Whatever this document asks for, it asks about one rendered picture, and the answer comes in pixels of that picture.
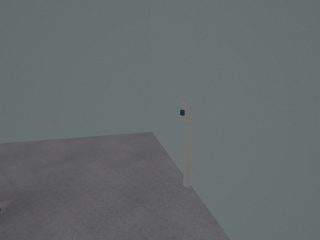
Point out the panel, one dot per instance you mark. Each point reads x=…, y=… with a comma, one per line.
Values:
x=187, y=143

